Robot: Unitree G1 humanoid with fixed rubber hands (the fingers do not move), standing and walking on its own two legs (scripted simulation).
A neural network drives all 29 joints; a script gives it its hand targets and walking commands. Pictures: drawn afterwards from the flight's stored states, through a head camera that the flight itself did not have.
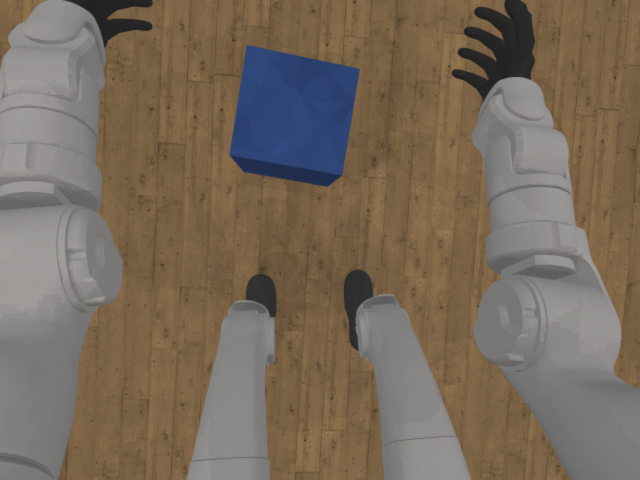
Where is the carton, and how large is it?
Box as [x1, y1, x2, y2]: [229, 45, 359, 186]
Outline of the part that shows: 247,45 229,154 243,171 327,186 340,176 342,172 359,69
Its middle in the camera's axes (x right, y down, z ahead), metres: -0.06 -0.24 +0.84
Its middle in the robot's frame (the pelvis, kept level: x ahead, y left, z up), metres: +0.56 +0.01 -0.55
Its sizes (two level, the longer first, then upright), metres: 0.210 0.200 0.250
